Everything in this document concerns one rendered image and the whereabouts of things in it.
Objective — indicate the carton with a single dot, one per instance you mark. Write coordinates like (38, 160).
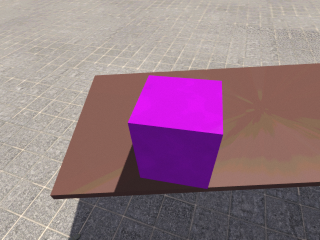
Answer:
(176, 129)

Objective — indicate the table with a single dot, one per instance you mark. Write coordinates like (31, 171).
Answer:
(271, 134)

